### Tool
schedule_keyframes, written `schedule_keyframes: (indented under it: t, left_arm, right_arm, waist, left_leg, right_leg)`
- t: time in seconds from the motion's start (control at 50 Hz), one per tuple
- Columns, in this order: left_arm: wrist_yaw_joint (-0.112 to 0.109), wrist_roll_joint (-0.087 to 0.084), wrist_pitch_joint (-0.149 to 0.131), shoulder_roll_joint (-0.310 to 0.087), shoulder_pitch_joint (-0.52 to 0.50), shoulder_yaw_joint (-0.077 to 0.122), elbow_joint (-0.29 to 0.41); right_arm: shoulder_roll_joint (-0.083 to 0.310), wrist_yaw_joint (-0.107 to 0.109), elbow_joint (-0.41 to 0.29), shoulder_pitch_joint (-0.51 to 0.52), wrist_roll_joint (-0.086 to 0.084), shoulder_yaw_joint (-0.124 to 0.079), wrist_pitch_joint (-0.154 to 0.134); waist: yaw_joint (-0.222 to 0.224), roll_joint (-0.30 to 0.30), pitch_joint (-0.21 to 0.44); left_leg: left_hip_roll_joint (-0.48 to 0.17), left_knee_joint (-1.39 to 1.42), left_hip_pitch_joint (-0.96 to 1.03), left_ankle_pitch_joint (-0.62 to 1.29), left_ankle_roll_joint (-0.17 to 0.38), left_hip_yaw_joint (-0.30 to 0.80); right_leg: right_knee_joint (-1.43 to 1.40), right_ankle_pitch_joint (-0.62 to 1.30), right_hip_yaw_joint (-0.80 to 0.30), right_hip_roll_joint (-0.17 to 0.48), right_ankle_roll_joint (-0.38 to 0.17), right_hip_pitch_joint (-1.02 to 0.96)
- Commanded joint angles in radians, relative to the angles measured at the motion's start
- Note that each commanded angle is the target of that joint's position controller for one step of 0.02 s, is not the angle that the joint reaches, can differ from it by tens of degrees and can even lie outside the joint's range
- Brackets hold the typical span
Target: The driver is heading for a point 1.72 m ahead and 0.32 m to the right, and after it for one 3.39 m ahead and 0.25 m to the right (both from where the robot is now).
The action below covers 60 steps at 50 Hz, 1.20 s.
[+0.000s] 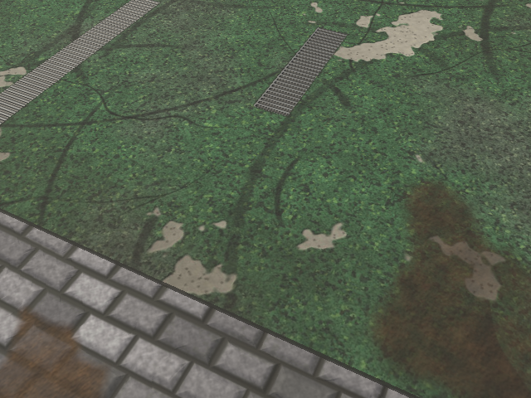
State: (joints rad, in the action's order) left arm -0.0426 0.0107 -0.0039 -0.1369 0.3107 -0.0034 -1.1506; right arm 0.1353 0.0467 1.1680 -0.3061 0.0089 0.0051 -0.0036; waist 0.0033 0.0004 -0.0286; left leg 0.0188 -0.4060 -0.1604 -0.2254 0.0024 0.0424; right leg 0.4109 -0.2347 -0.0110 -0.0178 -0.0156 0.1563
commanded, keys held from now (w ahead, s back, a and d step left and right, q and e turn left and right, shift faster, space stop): no key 0.04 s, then w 0.14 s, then no key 0.82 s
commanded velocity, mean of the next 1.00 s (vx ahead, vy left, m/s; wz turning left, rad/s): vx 0.07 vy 0.00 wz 0.00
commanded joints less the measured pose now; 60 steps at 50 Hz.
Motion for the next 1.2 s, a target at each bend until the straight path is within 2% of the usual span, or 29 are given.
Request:
schedule_keyframes:
  t: [0.02,0.04,0.06,0.12,0.16,0.18,0.2,0.22,0.24,0.26,0.28,0.3,0.32,0.34,0.36,0.4,0.42,0.44,0.46,0.48,0.54,0.64,0.88,1.2]
  left_arm:
    - [-0.002,0.0,-0.003,-0.072,0.078,0.011,0.005]
    - [-0.002,0.0,-0.003,-0.072,0.079,0.011,0.005]
    - [-0.002,0.001,-0.003,-0.066,0.087,0.01,0.002]
    - [0.002,0.004,0.01,-0.108,0.088,0.03,0.017]
    - [0.006,0.005,0.014,-0.113,0.118,0.038,0.027]
    - [0.006,0.005,0.011,-0.119,0.152,0.043,0.023]
    - [0.003,0.006,0.008,-0.125,0.17,0.048,0.017]
    - [0.001,0.008,0.004,-0.125,0.165,0.05,0.017]
    - [0.001,0.008,0.0,-0.119,0.135,0.048,0.027]
    - [0.003,0.009,-0.005,-0.122,0.091,0.044,0.036]
    - [0.005,0.011,-0.012,-0.095,0.06,0.037,0.041]
    - [0.006,0.004,-0.018,-0.052,0.043,0.029,0.059]
    - [0.004,0.003,-0.02,-0.027,0.05,0.021,0.064]
    - [0.0,0.001,-0.019,-0.029,0.074,0.018,0.056]
    - [-0.003,-0.006,-0.018,-0.031,0.092,0.017,0.044]
    - [-0.002,-0.01,-0.019,-0.039,0.124,0.017,0.03]
    - [-0.002,-0.011,-0.02,-0.046,0.131,0.017,0.024]
    - [-0.004,-0.011,-0.019,-0.071,0.123,0.021,0.024]
    - [-0.006,-0.013,-0.017,-0.083,0.114,0.024,0.025]
    - [-0.009,-0.014,-0.015,-0.078,0.111,0.023,0.025]
    - [-0.016,-0.011,-0.008,-0.069,0.101,0.02,0.021]
    - [-0.021,-0.009,-0.002,-0.073,0.07,0.021,0.019]
    - [-0.017,-0.003,-0.001,-0.077,0.05,0.017,0.008]
    - [-0.01,0.0,-0.002,-0.058,0.093,0.007,-0.01]
  right_arm:
    - [0.07,0.002,-0.004,-0.079,0.0,-0.01,-0.003]
    - [0.07,0.002,-0.004,-0.08,0.0,-0.01,-0.003]
    - [0.063,0.002,-0.001,-0.088,0.001,-0.008,-0.002]
    - [0.086,-0.003,-0.021,-0.086,0.009,-0.023,0.007]
    - [0.069,-0.011,-0.052,-0.062,0.017,-0.023,0.006]
    - [0.049,-0.016,-0.071,-0.041,0.02,-0.019,-0.002]
    - [0.016,-0.018,-0.083,-0.025,0.023,-0.011,-0.014]
    - [0.004,-0.018,-0.089,-0.024,0.026,-0.008,-0.026]
    - [0.007,-0.018,-0.087,-0.045,0.021,-0.008,-0.037]
    - [0.0,-0.018,-0.077,-0.105,0.018,-0.006,-0.044]
    - [0.018,-0.014,-0.06,-0.162,0.018,-0.008,-0.052]
    - [0.092,-0.008,-0.046,-0.189,0.008,-0.026,-0.055]
    - [0.111,-0.003,-0.033,-0.225,0.005,-0.028,-0.053]
    - [0.08,0.0,-0.033,-0.222,0.012,-0.016,-0.052]
    - [0.063,0.004,-0.04,-0.197,0.018,-0.008,-0.052]
    - [0.074,0.011,-0.059,-0.135,0.015,-0.006,-0.05]
    - [0.081,0.014,-0.065,-0.112,0.008,-0.008,-0.048]
    - [0.092,0.015,-0.066,-0.12,0.001,-0.014,-0.047]
    - [0.093,0.016,-0.062,-0.139,-0.004,-0.017,-0.046]
    - [0.088,0.017,-0.058,-0.15,-0.008,-0.019,-0.044]
    - [0.072,0.018,-0.053,-0.145,-0.008,-0.022,-0.037]
    - [0.066,0.018,-0.048,-0.128,-0.004,-0.025,-0.025]
    - [0.076,0.014,-0.038,-0.088,-0.002,-0.026,-0.008]
    - [0.064,0.006,-0.018,-0.092,-0.002,-0.013,-0.005]
  waist:
    - [0.0,0.0,-0.055]
    - [0.0,-0.001,-0.055]
    - [0.0,0.001,-0.034]
    - [0.003,0.028,-0.079]
    - [0.021,0.053,-0.152]
    - [0.036,0.082,-0.163]
    - [0.042,0.124,-0.162]
    - [0.037,0.124,-0.149]
    - [0.015,0.101,-0.128]
    - [-0.026,0.104,-0.112]
    - [-0.054,0.077,-0.119]
    - [-0.043,-0.067,-0.137]
    - [-0.041,-0.161,-0.114]
    - [-0.03,-0.155,-0.095]
    - [-0.014,-0.13,-0.081]
    - [0.02,-0.097,-0.033]
    - [0.029,-0.081,-0.025]
    - [0.018,-0.056,-0.014]
    - [0.009,-0.038,0.004]
    - [0.008,-0.026,0.017]
    - [0.01,0.0,0.022]
    - [0.004,0.005,0.003]
    - [-0.003,0.002,-0.039]
    - [-0.002,0.004,-0.078]
  left_leg:
    - [-0.084,0.065,-0.029,0.113,0.032,0.071]
    - [-0.085,0.065,-0.029,0.113,0.032,0.071]
    - [-0.076,0.074,-0.022,0.042,0.034,0.067]
    - [-0.019,0.011,-0.099,-0.315,0.066,0.04]
    - [-0.004,-0.052,-0.218,-0.426,0.081,0.039]
    - [0.007,-0.111,-0.271,-0.384,0.078,0.018]
    - [0.024,-0.186,-0.288,-0.236,0.066,-0.033]
    - [0.015,-0.214,-0.259,-0.145,0.061,-0.055]
    - [0.003,-0.192,-0.191,-0.122,0.065,-0.049]
    - [-0.004,-0.104,-0.084,-0.118,0.076,-0.04]
    - [-0.029,-0.007,0.037,-0.06,0.08,0.02]
    - [-0.104,0.038,0.042,0.021,0.098,0.144]
    - [-0.203,0.091,0.087,0.195,0.135,0.253]
    - [-0.263,0.087,0.107,0.412,0.164,0.281]
    - [-0.263,0.06,0.114,0.595,0.17,0.246]
    - [-0.211,0.014,0.11,0.717,0.133,0.148]
    - [-0.169,-0.007,0.109,0.727,0.105,0.097]
    - [-0.137,-0.021,0.106,0.719,0.083,0.068]
    - [-0.123,-0.025,0.101,0.707,0.071,0.057]
    - [-0.116,-0.025,0.099,0.694,0.066,0.051]
    - [-0.11,-0.027,0.103,0.655,0.064,0.041]
    - [-0.107,-0.018,0.091,0.592,0.059,0.034]
    - [-0.104,0.039,0.092,0.395,0.054,0.035]
    - [-0.099,0.084,0.037,0.195,0.048,0.042]
  right_leg:
    - [-0.078,0.097,-0.084,0.093,-0.026,0.034]
    - [-0.078,0.098,-0.084,0.093,-0.027,0.034]
    - [-0.089,0.02,-0.083,0.086,-0.028,0.026]
    - [-0.081,-0.375,-0.102,0.058,-0.069,0.088]
    - [-0.108,-0.546,-0.183,0.096,-0.111,0.112]
    - [-0.141,-0.577,-0.254,0.14,-0.137,0.078]
    - [-0.188,-0.522,-0.332,0.199,-0.163,0.045]
    - [-0.206,-0.418,-0.366,0.239,-0.18,0.051]
    - [-0.192,-0.306,-0.338,0.233,-0.175,0.086]
    - [-0.136,-0.199,-0.29,0.213,-0.156,0.145]
    - [-0.051,-0.082,-0.214,0.165,-0.114,0.225]
    - [0.079,-0.035,-0.054,0.038,-0.059,0.25]
    - [0.165,-0.082,0.003,0.004,-0.019,0.262]
    - [0.177,-0.122,0.008,0.024,-0.008,0.237]
    - [0.166,-0.123,0.004,0.035,-0.005,0.196]
    - [0.069,0.009,-0.011,0.055,-0.008,0.077]
    - [0.036,0.112,-0.023,0.062,-0.009,0.03]
    - [0.04,0.246,-0.026,0.074,-0.008,-0.019]
    - [0.055,0.345,-0.024,0.084,-0.007,-0.061]
    - [0.064,0.394,-0.022,0.092,-0.007,-0.086]
    - [0.058,0.434,-0.021,0.104,-0.008,-0.102]
    - [0.037,0.469,-0.021,0.117,-0.015,-0.115]
    - [-0.036,0.364,-0.033,0.124,-0.02,-0.086]
    - [-0.085,0.186,-0.046,0.114,-0.021,-0.035]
